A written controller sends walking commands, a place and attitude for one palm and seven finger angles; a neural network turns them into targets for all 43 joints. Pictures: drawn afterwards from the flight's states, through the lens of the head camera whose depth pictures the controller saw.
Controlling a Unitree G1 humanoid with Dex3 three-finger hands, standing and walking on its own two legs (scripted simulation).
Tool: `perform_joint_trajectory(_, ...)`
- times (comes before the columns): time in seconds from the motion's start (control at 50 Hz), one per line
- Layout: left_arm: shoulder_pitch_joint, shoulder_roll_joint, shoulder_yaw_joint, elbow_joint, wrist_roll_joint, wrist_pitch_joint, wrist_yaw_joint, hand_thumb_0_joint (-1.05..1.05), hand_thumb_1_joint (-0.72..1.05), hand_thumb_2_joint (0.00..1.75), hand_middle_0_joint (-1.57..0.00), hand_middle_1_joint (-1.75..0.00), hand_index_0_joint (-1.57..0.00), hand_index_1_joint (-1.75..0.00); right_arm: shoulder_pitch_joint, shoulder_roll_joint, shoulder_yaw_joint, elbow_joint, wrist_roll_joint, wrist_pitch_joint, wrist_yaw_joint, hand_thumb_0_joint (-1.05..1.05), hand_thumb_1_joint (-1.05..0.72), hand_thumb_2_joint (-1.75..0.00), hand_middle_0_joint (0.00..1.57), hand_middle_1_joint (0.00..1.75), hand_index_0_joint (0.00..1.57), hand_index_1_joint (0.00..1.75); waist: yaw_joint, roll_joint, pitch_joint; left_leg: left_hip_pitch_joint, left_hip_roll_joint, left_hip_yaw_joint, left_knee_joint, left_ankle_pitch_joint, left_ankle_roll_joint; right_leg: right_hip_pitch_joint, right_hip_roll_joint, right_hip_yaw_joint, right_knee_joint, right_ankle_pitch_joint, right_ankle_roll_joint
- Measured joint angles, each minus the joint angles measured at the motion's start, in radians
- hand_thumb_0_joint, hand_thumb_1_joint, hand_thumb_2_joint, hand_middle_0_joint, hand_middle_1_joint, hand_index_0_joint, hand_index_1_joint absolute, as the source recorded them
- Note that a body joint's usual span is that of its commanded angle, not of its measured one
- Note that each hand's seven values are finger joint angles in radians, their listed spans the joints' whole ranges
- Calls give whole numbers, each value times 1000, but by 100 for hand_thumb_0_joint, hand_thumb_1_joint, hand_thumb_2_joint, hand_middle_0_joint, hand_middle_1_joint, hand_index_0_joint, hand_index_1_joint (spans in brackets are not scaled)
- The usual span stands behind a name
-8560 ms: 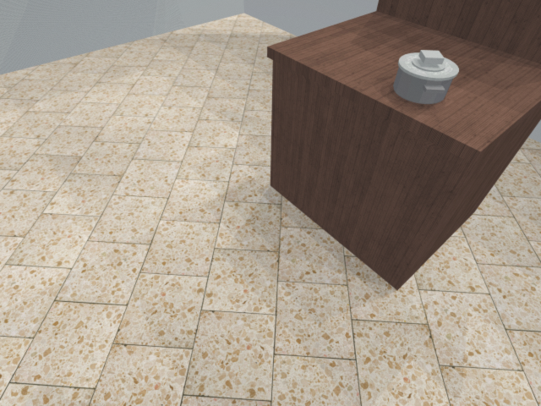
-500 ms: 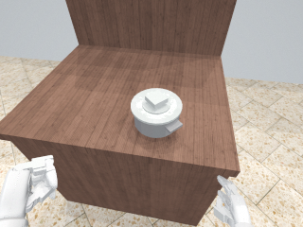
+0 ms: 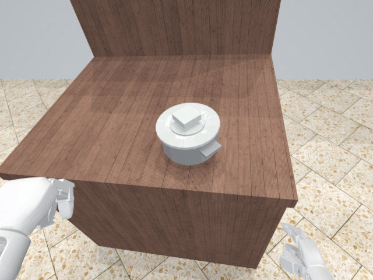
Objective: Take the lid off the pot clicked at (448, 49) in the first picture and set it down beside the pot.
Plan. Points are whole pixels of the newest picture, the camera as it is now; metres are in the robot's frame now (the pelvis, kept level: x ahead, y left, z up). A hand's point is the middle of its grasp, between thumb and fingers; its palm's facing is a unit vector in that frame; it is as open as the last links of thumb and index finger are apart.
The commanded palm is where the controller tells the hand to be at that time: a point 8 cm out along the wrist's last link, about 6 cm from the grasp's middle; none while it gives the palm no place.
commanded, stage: reach forward and open the fingers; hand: left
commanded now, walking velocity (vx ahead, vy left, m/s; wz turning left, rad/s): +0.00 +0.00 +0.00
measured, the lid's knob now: (186, 116) +0.48 +0.07 +0.09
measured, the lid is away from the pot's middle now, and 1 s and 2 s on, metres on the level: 0.00 0.00 0.00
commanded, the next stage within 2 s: move the open hand above the knob in 0.78 s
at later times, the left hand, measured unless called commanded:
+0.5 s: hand (58, 189) +0.22 +0.26 +0.14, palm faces -0.16 +0.02 -0.99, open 8.0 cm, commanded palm +0.21 +0.25 +0.20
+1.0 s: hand (82, 165) +0.27 +0.24 +0.15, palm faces -0.17 -0.02 -0.99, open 10.0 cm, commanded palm +0.26 +0.23 +0.23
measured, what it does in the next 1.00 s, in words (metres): stands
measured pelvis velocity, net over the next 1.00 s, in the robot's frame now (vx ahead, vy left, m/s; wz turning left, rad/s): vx -0.03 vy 0.00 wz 0.02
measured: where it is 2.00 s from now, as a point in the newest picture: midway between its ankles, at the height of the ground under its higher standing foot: outside the picture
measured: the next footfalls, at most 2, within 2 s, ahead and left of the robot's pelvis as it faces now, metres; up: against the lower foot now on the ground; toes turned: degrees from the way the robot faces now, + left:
none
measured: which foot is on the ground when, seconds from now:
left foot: down 0.00-1.00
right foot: down 0.00-1.00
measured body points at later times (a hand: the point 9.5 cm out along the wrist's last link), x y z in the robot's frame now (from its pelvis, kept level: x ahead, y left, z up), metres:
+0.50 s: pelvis -0.02 +0.00 +0.01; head -0.01 -0.05 +0.45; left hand +0.22 +0.26 +0.20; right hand +0.18 -0.22 -0.09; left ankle -0.03 +0.10 -0.73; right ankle +0.02 -0.13 -0.73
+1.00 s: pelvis -0.03 +0.00 +0.01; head -0.02 -0.05 +0.45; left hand +0.28 +0.23 +0.20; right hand +0.18 -0.22 -0.09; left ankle -0.03 +0.10 -0.73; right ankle +0.02 -0.13 -0.73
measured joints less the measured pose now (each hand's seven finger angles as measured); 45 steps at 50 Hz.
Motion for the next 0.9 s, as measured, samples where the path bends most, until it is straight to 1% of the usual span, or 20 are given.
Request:
perform_joint_trajectory(0.08,-57,12,-14,58,-27,-20,-112,1,51,114,-119,-108,-119,-109,-4,-4,-4,1,13,-10,-11,1,-90,-90,20,30,20,30,-12,13,-4,19,-3,-14,-26,15,-1,24,-4,-14,-24,8,0)
perform_joint_trajectory(0.14,-110,36,-32,79,-39,-49,-189,1,42,120,-116,-98,-116,-98,2,-3,-2,-1,11,-22,-20,1,-91,-90,20,30,20,30,-13,10,4,32,-4,-24,-43,27,-2,41,-6,-24,-42,17,-2)
perform_joint_trajectory(0.2,-167,70,-33,85,-40,-88,-243,0,33,126,-113,-87,-113,-88,6,-1,3,0,8,-33,-23,1,-91,-90,20,30,20,30,-14,5,15,41,-4,-33,-55,39,-5,56,-5,-33,-60,28,-4)
perform_joint_trajectory(0.24,-204,85,-24,103,-44,-111,-262,0,27,129,-110,-80,-110,-81,8,2,5,1,8,-33,-21,1,-91,-90,20,30,20,30,-16,3,21,45,-3,-35,-65,48,-6,62,-5,-36,-72,37,-5)
perform_joint_trajectory(0.3,-255,85,-6,150,-56,-122,-283,0,18,133,-107,-70,-107,-70,11,5,5,-3,13,-31,-13,1,-91,-90,20,30,20,30,-20,2,33,43,-2,-34,-73,59,-7,61,-4,-34,-84,52,-7)
perform_joint_trajectory(0.36,-300,69,-12,175,-63,-121,-300,0,10,136,-103,-59,-103,-60,22,5,5,-4,14,-34,-7,1,-90,-90,20,30,20,30,-22,1,44,40,-5,-32,-81,71,-6,59,-6,-33,-93,64,-6)
perform_joint_trajectory(0.42,-331,60,-35,162,-57,-143,-308,0,2,139,-99,-49,-99,-49,36,6,3,3,8,-42,-6,1,-90,-90,20,30,20,30,-22,-2,46,42,-9,-30,-87,79,-3,60,-10,-30,-98,72,-3)
perform_joint_trajectory(0.46,-350,70,-44,167,-48,-161,-303,0,-4,141,-97,-42,-97,-42,39,8,6,13,9,-40,-7,1,-90,-90,20,30,20,30,-23,-5,44,45,-11,-27,-90,82,-1,61,-12,-28,-100,76,-2)
perform_joint_trajectory(0.5,-388,84,-48,200,-40,-165,-298,0,-10,142,-95,-34,-95,-35,41,11,9,19,13,-35,-8,1,-90,-90,20,30,20,30,-24,-8,45,47,-13,-25,-92,86,-1,62,-13,-25,-99,78,-1)
perform_joint_trajectory(0.56,-452,80,-48,259,-42,-137,-293,0,-17,144,-91,-25,-91,-26,42,11,10,19,20,-31,-3,1,-90,-90,20,30,20,30,-28,-11,50,45,-17,-23,-94,93,1,58,-17,-23,-98,84,-1)
perform_joint_trajectory(0.6,-478,60,-52,277,-49,-111,-299,0,-21,145,-89,-20,-90,-21,44,10,8,12,23,-33,3,1,-90,-90,20,30,20,30,-30,-10,51,44,-19,-19,-95,97,3,55,-20,-19,-97,87,1)
perform_joint_trajectory(0.64,-489,40,-72,271,-46,-97,-309,0,-24,146,-88,-16,-88,-17,45,9,7,8,22,-35,7,1,-90,-90,20,30,20,30,-32,-10,49,45,-23,-16,-99,100,5,54,-23,-16,-97,90,4)
perform_joint_trajectory(0.7,-508,38,-115,261,-22,-106,-321,0,-26,147,-87,-13,-87,-13,39,9,10,9,20,-39,5,1,-90,-90,20,30,20,30,-35,-10,46,48,-26,-12,-98,100,8,53,-26,-11,-90,87,5)
perform_joint_trajectory(0.74,-544,55,-136,283,-4,-119,-323,0,-28,147,-87,-11,-87,-12,32,11,15,16,20,-38,-2,1,-90,-90,20,30,20,30,-35,-14,45,51,-28,-12,-98,100,8,53,-27,-11,-86,86,4)
perform_joint_trajectory(0.76,-564,65,-136,297,-1,-122,-321,0,-28,147,-86,-10,-86,-11,28,13,18,17,21,-37,-3,1,-90,-90,20,30,20,30,-37,-16,47,51,-28,-12,-97,100,8,53,-27,-11,-84,85,3)
perform_joint_trajectory(0.82,-627,76,-121,350,-11,-103,-320,0,-29,147,-86,-9,-86,-10,24,17,19,13,25,-34,-2,1,-90,-90,20,30,20,30,-37,-19,45,48,-27,-12,-98,102,6,49,-27,-10,-82,86,2)
perform_joint_trajectory(0.86,-651,60,-110,371,-27,-71,-324,0,-29,147,-86,-9,-86,-9,25,15,18,4,30,-32,6,1,-90,-90,20,30,20,30,-38,-16,40,42,-27,-12,-97,102,6,43,-27,-10,-81,86,3)
perform_joint_trajectory(0.9,-658,33,-118,375,-30,-42,-337,0,-30,148,-86,-8,-86,-9,27,10,16,-6,33,-29,14,1,-90,-90,20,30,20,30,-38,-11,36,38,-28,-11,-96,101,6,39,-28,-10,-79,84,4)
